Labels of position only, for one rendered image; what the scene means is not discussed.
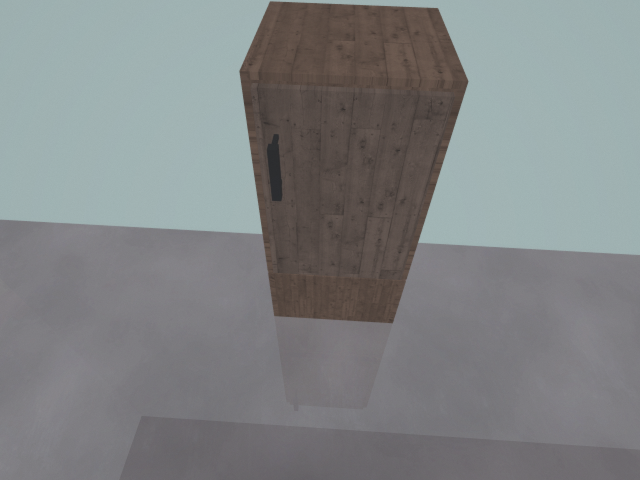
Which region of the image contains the handle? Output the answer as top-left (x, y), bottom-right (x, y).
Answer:
top-left (267, 134), bottom-right (282, 201)

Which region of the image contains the cupboard door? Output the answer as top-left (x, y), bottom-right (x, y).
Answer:
top-left (250, 83), bottom-right (455, 280)

